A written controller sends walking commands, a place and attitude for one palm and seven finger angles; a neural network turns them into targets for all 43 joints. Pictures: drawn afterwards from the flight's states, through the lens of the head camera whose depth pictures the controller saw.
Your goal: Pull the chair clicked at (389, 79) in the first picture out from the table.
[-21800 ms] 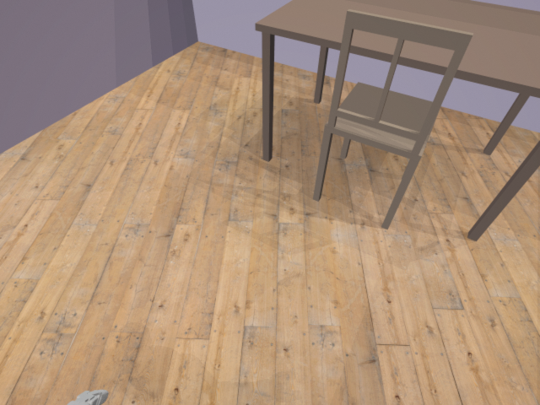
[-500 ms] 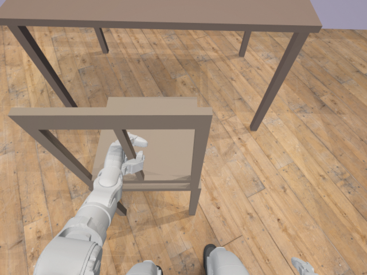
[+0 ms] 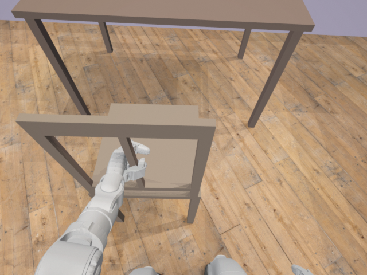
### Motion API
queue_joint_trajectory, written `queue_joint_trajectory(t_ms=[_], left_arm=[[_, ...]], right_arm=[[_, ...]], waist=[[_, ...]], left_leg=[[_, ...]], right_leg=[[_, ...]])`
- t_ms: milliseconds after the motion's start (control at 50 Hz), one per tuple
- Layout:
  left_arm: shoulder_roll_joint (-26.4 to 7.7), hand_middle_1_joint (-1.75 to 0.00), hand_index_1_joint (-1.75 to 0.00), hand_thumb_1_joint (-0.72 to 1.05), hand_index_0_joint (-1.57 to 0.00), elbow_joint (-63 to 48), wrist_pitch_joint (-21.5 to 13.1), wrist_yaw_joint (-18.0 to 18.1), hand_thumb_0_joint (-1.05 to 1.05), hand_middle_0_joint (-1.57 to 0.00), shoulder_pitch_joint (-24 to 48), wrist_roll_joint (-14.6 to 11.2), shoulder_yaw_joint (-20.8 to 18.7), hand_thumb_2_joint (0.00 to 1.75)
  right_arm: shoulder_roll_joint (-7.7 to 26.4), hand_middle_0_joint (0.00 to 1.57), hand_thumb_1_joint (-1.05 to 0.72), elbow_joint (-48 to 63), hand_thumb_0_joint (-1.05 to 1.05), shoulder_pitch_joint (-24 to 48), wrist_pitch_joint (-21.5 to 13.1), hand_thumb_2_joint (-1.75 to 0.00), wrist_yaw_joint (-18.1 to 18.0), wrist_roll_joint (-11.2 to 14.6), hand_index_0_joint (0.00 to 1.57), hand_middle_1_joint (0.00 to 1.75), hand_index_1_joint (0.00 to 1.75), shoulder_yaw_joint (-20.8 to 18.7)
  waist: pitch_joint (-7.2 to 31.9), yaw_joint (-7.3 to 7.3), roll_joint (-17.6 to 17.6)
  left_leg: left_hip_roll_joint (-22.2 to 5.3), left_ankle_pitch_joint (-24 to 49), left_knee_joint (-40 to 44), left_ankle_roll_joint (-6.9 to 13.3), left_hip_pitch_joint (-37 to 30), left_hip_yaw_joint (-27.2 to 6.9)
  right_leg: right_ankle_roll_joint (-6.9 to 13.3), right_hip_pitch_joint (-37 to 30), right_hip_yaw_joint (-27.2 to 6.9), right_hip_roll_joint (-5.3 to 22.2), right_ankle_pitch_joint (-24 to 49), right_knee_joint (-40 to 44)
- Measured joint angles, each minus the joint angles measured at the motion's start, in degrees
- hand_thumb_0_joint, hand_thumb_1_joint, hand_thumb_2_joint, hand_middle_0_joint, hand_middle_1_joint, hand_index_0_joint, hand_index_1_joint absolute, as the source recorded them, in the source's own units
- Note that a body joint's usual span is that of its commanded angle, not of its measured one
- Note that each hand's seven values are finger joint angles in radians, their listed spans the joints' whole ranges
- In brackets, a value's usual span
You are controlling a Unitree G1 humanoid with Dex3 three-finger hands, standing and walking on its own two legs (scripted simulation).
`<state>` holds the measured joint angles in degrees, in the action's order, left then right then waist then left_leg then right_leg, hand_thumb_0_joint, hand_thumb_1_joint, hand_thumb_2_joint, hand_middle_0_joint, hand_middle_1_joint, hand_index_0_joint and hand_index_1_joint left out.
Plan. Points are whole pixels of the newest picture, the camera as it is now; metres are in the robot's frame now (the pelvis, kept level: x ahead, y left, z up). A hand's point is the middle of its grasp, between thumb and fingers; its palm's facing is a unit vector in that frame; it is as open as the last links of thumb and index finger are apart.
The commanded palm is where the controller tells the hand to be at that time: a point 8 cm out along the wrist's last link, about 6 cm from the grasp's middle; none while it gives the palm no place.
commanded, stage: step backward, pulling the chair out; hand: left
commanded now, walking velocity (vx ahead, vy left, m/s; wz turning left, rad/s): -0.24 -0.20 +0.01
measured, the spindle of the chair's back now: (134, 165) +0.38 +0.14 -0.07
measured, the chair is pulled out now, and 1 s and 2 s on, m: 0.50 0.62 0.62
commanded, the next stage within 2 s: stop walking, hand still on the chair in 0.18 s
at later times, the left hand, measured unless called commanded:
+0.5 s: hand (136, 207) +0.26 +0.12 -0.06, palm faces -0.03 -0.99 -0.17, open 4.9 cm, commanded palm +0.24 +0.17 -0.04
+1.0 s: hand (134, 217) +0.24 +0.12 -0.06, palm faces -0.02 -0.99 -0.17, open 5.0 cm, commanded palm +0.22 +0.17 -0.04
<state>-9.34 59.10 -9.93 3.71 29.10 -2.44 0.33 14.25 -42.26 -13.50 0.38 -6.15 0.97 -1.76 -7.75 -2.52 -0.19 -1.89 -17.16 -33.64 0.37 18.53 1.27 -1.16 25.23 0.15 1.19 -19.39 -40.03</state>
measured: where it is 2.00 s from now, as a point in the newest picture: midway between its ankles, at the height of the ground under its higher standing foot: outside the picture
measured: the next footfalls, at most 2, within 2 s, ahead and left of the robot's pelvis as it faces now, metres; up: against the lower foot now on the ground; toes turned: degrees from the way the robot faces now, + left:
right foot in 0.08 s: +0.03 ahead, -0.15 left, +0.00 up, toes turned -1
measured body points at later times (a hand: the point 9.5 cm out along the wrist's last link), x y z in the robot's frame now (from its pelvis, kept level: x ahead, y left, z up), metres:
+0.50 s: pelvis -0.07 -0.01 +0.00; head -0.03 -0.01 +0.44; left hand +0.26 +0.17 -0.05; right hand +0.00 -0.28 -0.12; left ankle +0.00 +0.12 -0.73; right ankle -0.01 -0.15 -0.73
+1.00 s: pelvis -0.02 -0.01 +0.01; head +0.00 -0.02 +0.46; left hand +0.24 +0.17 -0.05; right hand +0.12 -0.26 -0.10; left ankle +0.00 +0.11 -0.73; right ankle -0.01 -0.15 -0.73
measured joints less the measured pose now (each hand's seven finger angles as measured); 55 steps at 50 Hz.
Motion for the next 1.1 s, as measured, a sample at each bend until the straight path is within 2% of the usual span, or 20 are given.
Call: queue_joint_trajectory(t_ms=[40, 80, 100, 140, 180, 260, 360, 460, 540, 620, 660, 740, 920, 1100], left_arm=[[-0.29, -1.33, -1.45, 0.76, -0.5, 0.7, -0.34, -0.24, 0.02, -0.35, -0.15, 0.24, 0.27, 0.82], [-1.01, -1.33, -1.45, 0.75, -0.5, 1.55, -0.92, -0.88, 0.02, -0.36, -0.09, 0.37, 0.1, 0.81], [-1.39, -1.33, -1.45, 0.74, -0.5, 1.88, -1.3, -1.03, 0.02, -0.37, -0.04, 0.48, -0.38, 0.82], [-1.91, -1.32, -1.45, 0.74, -0.5, 2.7, -1.76, -1.1, 0.02, -0.38, 0.34, 0.13, -1.96, 0.81], [-2.41, -1.3, -1.45, 0.73, -0.5, 3.37, -1.8, -0.97, 0.02, -0.39, 0.54, -0.37, -3.31, 0.81], [-2.4, -1.28, -1.45, 0.73, -0.5, 4.33, -1.08, -0.25, 0.02, -0.4, 0.47, -0.82, -4.39, 0.81], [-1.28, -1.29, -1.45, 0.74, -0.5, 0.39, 0.8, 0.57, 0.02, -0.38, -2.96, -0.29, -3.51, 0.8], [-0.49, -1.32, -1.45, 0.75, -0.5, -6.39, 2.38, 1.05, 0.02, -0.38, -8.55, -0.39, -1.25, 0.81], [-0.22, -1.33, -1.45, 0.75, -0.5, -9.06, 3.07, 0.42, 0.02, -0.38, -11.49, -0.4, -0.02, 0.81], [0.3, -1.33, -1.45, 0.74, -0.5, -10.67, 2.55, -0.04, 0.02, -0.39, -14.83, -0.24, 0.27, 0.81], [0.72, -1.32, -1.45, 0.74, -0.5, -11.55, 2.09, 0.05, 0.02, -0.4, -16.63, -0.01, 0.16, 0.82], [1.46, -1.32, -1.45, 0.73, -0.5, -13.52, 1.67, 0.12, 0.02, -0.4, -19.68, 0.5, 0.32, 0.82], [1.46, -1.33, -1.45, 0.73, -0.5, -19.58, 1.97, 0.0, 0.02, -0.4, -25.66, 1.28, 1.89, 0.84], [1.03, -1.34, -1.45, 0.73, -0.5, -23.46, 3.53, 0.38, 0.02, -0.39, -28.91, 0.98, 2.49, 0.84]], right_arm=[[-1.1, 0.2, -0.91, -0.33, 0.01, -0.72, -0.22, -0.9, 0.99, -0.03, 0.2, 0.3, 0.3, 0.33], [-2.21, 0.2, -0.9, -0.72, 0.01, -1.28, -0.42, -0.9, 1.91, -0.12, 0.2, 0.3, 0.3, 0.99], [-2.56, 0.2, -0.9, -1.03, 0.01, -1.01, -0.42, -0.89, 2.25, -0.11, 0.2, 0.3, 0.3, 1.32], [-2.85, 0.2, -0.9, -1.57, 0.01, 0.41, -0.33, -0.89, 2.39, 0.05, 0.2, 0.3, 0.3, 1.7], [-3.16, 0.2, -0.9, -1.54, 0.01, 1.12, -0.16, -0.89, 2.01, 0.61, 0.21, 0.3, 0.3, 1.78], [-1.9, 0.21, -0.9, -1.32, 0.01, 1.12, -0.08, -0.89, 0.78, 1.4, 0.21, 0.3, 0.3, 1.5], [0.88, 0.21, -0.9, -0.58, 0.01, -0.26, 0.33, -0.89, -0.39, 1.2, 0.21, 0.3, 0.3, 0.74], [0.62, 0.2, -0.91, 1.46, 0.01, -2.64, -0.17, -0.9, -0.97, 1.27, 0.2, 0.3, 0.3, 0.76], [-1.2, 0.2, -0.91, 1.39, 0.01, -3.4, -1.07, -0.9, -0.26, 1.22, 0.2, 0.3, 0.3, 1.66], [-2.74, 0.2, -0.9, 0.26, 0.01, -2.63, -1.65, -0.9, 0.74, 0.77, 0.2, 0.3, 0.3, 2.58], [-2.96, 0.2, -0.9, -0.38, 0.01, -1.76, -2.13, -0.89, 1.0, 0.42, 0.2, 0.3, 0.3, 2.73], [-2.65, 0.2, -0.9, -0.62, 0.01, -0.3, -2.91, -0.89, 1.11, 0.24, 0.2, 0.3, 0.3, 2.39], [-2.18, 0.2, -0.9, 1.46, 0.01, 1.93, -3.36, -0.89, 1.09, 0.29, 0.2, 0.3, 0.3, 1.99], [-2.18, 0.2, -0.9, 3.41, 0.01, 3.56, -2.1, -0.9, 1.03, 0.37, 0.2, 0.3, 0.3, 2.16]], waist=[[-0.05, 0.87, -0.49], [0.28, 1.75, -0.25], [0.23, 2.1, -0.49], [-0.85, 1.55, -2.01], [-1.07, 0.79, -2.21], [-0.14, -0.91, -2.09], [0.69, -1.74, -1.24], [1.07, -0.76, -0.76], [0.78, 0.13, -0.78], [1.53, 1.05, -0.94], [2.11, 1.11, -1.14], [2.77, 1.04, -1.91], [3.31, 2.05, -1.03], [3.9, 2.15, -0.34]], left_leg=[[-1.12, 0.36, -0.01, -0.36, 0.02, -0.12], [-1.73, 0.41, -0.8, -0.94, 0.62, 0.23], [-2.32, 0.26, -1.55, -1.27, 1.15, 0.46], [-3.82, 0.73, -1.92, -1.93, 1.71, 0.25], [-4.05, 1.96, -1.37, -2.34, 2.33, 0.35], [-3.15, 2.97, -2.08, -2.07, 4.16, 0.26], [-1.58, 4.93, -1.44, -0.8, 3.87, 1.03], [-1.56, 4.86, -0.36, 0.15, 2.44, 1.5], [-1.5, 3.89, -1.08, -0.02, 1.0, 0.61], [-1.1, -0.14, -2.12, -0.32, 0.11, 0.19], [-0.64, -0.87, -1.86, -0.27, -0.34, -0.14], [-0.66, 4.2, 0.53, -0.98, -2.14, -0.35], [-0.23, 3.81, 5.16, -1.05, -5.62, 0.88], [-0.39, 3.7, 6.69, -1.35, -7.0, 0.75]], right_leg=[[0.38, -3.87, 0.46, -0.84, 0.45, 2.99], [0.73, -8.07, 0.36, -0.77, 5.13, 8.66], [0.23, -9.07, 0.27, -1.12, 5.56, 10.86], [0.01, -9.04, 0.4, -2.55, 6.41, 12.04], [0.26, -7.87, 0.29, -2.8, 7.19, 11.58], [0.35, -5.26, 0.33, -1.94, 7.19, 8.87], [-0.54, -4.37, -0.34, -0.36, 6.36, 6.88], [-0.19, -4.7, -0.72, -0.43, -0.78, 5.02], [-0.07, -6.92, -0.12, -0.53, 1.68, 5.57], [0.22, -8.58, -0.09, -0.41, 5.98, 7.08], [0.24, -8.94, -0.24, -0.3, 6.23, 7.33], [-0.1, -10.31, -0.42, -0.51, 5.39, 8.18], [-0.42, -13.01, -1.43, -0.06, 5.8, 12.09], [-0.19, -14.46, -1.2, -0.21, 5.67, 13.67]])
